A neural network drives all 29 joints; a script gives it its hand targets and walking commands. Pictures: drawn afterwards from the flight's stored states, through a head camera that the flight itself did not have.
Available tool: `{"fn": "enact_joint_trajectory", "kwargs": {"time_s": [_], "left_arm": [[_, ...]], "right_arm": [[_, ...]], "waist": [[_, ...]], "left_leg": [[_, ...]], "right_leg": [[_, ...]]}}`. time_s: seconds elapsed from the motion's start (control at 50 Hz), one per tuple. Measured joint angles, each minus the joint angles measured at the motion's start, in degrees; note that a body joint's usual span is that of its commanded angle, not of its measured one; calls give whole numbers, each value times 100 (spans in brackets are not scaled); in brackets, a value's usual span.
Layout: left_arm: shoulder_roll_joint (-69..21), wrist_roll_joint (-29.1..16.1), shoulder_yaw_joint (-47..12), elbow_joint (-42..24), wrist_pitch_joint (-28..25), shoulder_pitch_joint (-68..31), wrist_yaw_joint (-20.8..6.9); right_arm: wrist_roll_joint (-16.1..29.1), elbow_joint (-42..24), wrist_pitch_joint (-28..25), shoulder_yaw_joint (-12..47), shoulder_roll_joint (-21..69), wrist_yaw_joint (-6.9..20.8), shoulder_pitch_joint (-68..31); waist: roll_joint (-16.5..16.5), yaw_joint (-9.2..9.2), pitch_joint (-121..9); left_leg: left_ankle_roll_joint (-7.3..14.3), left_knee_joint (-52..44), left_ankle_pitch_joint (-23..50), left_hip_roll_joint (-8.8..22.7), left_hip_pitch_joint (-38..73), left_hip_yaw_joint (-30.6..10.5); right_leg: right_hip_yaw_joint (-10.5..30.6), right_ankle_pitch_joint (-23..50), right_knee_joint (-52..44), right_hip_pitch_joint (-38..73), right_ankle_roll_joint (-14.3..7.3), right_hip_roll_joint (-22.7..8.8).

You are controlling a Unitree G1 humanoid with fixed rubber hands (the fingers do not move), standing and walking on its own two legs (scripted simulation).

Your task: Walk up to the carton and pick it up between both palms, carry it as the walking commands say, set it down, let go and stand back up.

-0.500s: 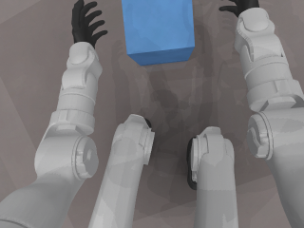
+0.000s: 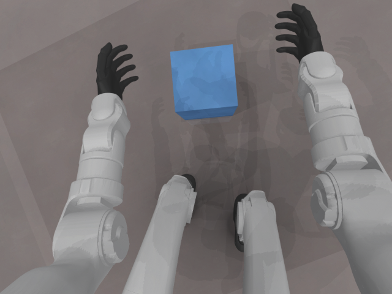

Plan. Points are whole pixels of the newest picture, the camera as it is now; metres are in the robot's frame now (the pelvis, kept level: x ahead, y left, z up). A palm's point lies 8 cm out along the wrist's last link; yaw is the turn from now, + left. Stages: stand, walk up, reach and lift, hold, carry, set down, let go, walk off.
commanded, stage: set down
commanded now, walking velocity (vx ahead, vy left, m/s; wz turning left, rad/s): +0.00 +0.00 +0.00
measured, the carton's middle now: (205, 87) +0.55 +0.08 -0.46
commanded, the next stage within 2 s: let go in 0.46 s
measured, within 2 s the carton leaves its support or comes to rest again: neither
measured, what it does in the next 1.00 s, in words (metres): rises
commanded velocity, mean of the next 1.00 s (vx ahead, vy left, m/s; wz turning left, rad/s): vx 0.00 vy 0.00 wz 0.00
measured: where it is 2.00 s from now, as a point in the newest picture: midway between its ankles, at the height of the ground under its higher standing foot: (211, 221)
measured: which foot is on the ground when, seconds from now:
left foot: down 0.00-1.00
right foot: down 0.00-1.00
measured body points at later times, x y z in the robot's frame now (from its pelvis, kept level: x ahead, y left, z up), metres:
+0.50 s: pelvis +0.02 +0.00 +0.10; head +0.31 +0.00 +0.45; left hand +0.45 +0.23 -0.01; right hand +0.54 -0.12 -0.02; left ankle +0.10 +0.12 -0.53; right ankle +0.06 -0.12 -0.53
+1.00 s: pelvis +0.08 +0.02 +0.19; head +0.23 +0.01 +0.61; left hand +0.31 +0.26 +0.10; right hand +0.37 -0.17 +0.08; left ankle +0.10 +0.12 -0.53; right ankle +0.06 -0.12 -0.53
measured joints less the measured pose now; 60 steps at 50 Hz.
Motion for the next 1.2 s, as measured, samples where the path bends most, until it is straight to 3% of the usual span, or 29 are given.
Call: {"fn": "enact_joint_trajectory", "kwargs": {"time_s": [0.26, 0.38, 0.5, 0.66, 0.76, 0.92, 1.2], "left_arm": [[-200, 342, 211, -61, -105, 366, -164], [-296, 714, 481, 312, -262, 300, -230], [-266, 977, 491, 395, -380, 361, -353], [27, 881, -305, -448, -346, 1836, -775], [291, 693, -719, -852, -296, 2986, -1083], [623, 419, -1219, -867, -559, 4379, -1287], [833, 316, -1808, -1200, -740, 6297, -1234]], "right_arm": [[-284, 142, -141, -304, 191, 168, 318], [-549, 552, -302, -553, 272, 272, 283], [-679, 410, -394, -671, 423, 145, 525], [-722, -1039, -277, -656, 1039, -373, 2193], [-752, -1730, -282, -601, 1398, -538, 3453], [-611, -1904, -662, -436, 1328, -363, 5024], [-36, -2308, -870, 32, 828, 12, 7316]], "waist": [[-16, 19, -131], [-3, 21, -142], [13, -52, -11], [67, -270, -12], [197, -330, 74], [368, -348, 267], [256, -502, 599]], "left_leg": [[53, -1849, 565, 85, 1528, -39], [84, -2418, 756, 125, 2002, -27], [82, -2679, 838, 147, 2232, -90], [119, -3010, 807, 127, 2897, -178], [170, -3495, 845, 124, 3878, -225], [255, -4380, 943, 68, 5750, -208], [243, -5602, 1015, 119, 8578, -163]], "right_leg": [[77, 640, -1893, 1494, -13, -46], [120, 863, -2488, 1961, -6, -50], [73, 971, -2817, 2227, -15, -49], [1, 966, -3265, 2971, -21, -100], [-22, 1045, -3865, 4016, -4, -146], [26, 1159, -4800, 5913, 12, -279], [115, 1271, -5996, 8695, -102, -333]]}}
